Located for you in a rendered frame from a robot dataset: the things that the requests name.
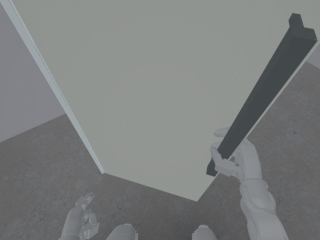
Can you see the handle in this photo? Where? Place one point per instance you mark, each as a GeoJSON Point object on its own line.
{"type": "Point", "coordinates": [294, 47]}

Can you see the fridge door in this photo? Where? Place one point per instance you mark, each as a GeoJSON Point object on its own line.
{"type": "Point", "coordinates": [150, 81]}

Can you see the right robot forearm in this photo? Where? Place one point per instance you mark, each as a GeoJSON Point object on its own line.
{"type": "Point", "coordinates": [259, 207]}

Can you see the right robot hand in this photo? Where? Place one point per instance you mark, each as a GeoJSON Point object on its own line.
{"type": "Point", "coordinates": [246, 157]}

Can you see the right robot shin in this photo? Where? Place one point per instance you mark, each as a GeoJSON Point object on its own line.
{"type": "Point", "coordinates": [203, 226]}

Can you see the left robot hand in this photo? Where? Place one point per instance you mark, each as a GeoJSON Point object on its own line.
{"type": "Point", "coordinates": [76, 218]}

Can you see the right robot thigh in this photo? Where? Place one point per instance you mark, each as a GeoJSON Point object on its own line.
{"type": "Point", "coordinates": [203, 234]}

